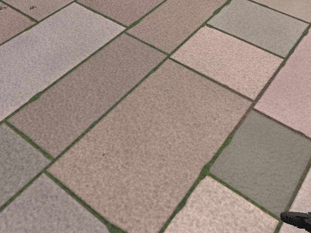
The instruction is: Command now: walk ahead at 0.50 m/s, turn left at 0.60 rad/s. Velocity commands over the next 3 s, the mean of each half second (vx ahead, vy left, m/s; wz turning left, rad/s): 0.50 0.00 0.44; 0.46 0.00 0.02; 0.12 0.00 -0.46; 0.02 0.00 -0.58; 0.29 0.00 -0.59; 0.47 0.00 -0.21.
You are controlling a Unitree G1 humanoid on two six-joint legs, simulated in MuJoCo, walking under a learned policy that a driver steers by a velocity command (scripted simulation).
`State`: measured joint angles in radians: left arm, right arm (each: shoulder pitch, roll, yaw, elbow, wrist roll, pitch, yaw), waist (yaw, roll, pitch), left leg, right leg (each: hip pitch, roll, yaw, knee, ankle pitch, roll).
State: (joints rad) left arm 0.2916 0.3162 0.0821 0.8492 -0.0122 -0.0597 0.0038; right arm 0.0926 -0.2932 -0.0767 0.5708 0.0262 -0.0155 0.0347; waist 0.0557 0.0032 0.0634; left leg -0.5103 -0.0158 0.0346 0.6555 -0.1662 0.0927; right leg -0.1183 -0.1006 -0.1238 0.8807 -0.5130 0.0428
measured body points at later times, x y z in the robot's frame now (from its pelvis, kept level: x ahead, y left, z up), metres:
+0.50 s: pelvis +0.29 -0.01 +0.01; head +0.32 -0.01 +0.46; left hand +0.46 +0.27 -0.07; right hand +0.39 -0.29 -0.11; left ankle +0.11 +0.08 -0.68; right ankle +0.41 -0.09 -0.72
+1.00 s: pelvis +0.54 +0.07 +0.01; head +0.58 +0.09 +0.46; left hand +0.47 +0.35 -0.12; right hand +0.84 -0.09 -0.05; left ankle +0.63 +0.21 -0.72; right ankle +0.42 -0.09 -0.68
